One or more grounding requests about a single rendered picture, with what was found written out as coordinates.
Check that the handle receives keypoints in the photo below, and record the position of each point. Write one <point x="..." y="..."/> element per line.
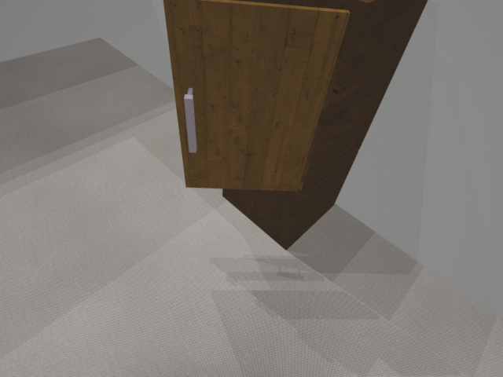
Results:
<point x="190" y="120"/>

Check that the cupboard door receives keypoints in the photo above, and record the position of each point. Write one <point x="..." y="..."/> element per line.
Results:
<point x="260" y="73"/>

